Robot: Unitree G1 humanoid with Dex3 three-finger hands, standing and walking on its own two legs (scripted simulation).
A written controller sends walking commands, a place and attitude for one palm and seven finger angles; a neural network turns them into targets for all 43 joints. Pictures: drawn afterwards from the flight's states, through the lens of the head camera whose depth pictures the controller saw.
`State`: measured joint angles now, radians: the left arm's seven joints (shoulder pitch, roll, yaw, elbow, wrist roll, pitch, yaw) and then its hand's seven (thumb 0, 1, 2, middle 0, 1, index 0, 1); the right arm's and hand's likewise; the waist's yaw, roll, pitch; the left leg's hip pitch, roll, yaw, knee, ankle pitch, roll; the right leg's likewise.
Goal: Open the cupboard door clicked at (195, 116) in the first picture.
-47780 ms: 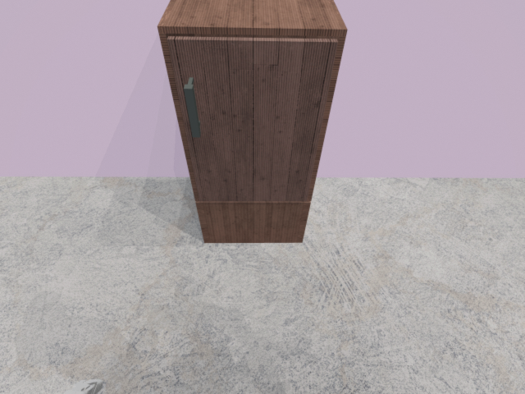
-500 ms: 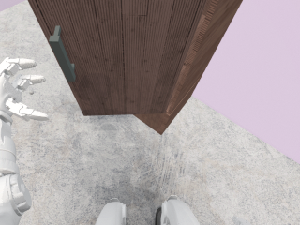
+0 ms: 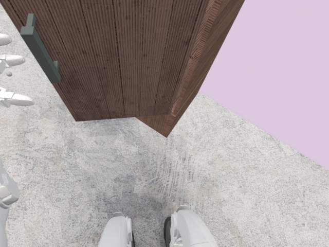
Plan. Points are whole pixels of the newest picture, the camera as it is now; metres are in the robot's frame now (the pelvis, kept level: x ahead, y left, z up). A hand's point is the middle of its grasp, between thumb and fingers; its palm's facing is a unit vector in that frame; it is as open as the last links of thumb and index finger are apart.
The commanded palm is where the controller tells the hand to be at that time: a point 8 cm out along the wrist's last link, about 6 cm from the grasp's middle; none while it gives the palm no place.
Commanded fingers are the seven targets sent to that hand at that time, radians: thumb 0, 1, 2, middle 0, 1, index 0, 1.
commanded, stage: move the hooked fingers beside the handle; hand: left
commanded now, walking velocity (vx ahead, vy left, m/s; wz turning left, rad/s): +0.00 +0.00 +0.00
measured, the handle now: (44, 51) +0.55 +0.25 +0.06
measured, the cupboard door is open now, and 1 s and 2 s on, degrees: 41 41 41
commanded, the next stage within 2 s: slide the fingers in behind the handle in 0.86 s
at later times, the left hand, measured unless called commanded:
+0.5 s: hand (11, 70) +0.49 +0.31 +0.06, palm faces +0.08 -1.00 -0.02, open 14.0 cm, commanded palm +0.47 +0.34 +0.06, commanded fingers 0.00 -0.50 0.30 -0.30 -1.20 -0.30 -1.20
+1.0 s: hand (6, 73) +0.49 +0.32 +0.06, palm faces +0.08 -1.00 -0.01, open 14.0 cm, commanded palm +0.48 +0.35 +0.06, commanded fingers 0.00 -0.50 0.30 -0.30 -1.20 -0.30 -1.20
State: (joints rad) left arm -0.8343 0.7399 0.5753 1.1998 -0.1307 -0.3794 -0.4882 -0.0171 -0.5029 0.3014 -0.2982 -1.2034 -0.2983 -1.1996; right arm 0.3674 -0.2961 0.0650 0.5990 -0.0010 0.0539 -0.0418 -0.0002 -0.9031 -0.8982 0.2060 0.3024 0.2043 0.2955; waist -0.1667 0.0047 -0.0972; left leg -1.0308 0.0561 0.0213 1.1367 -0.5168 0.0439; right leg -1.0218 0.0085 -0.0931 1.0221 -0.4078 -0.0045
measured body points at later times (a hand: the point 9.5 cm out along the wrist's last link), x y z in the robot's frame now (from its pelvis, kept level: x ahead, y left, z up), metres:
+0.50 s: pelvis +0.00 +0.00 +0.00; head +0.16 +0.05 +0.41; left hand +0.48 +0.36 +0.06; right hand +0.01 -0.27 -0.10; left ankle +0.00 +0.09 -0.65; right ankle +0.04 -0.13 -0.65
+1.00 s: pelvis +0.00 +0.01 -0.01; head +0.17 +0.05 +0.41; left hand +0.48 +0.37 +0.06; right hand +0.03 -0.27 -0.10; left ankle +0.00 +0.09 -0.65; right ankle +0.04 -0.13 -0.65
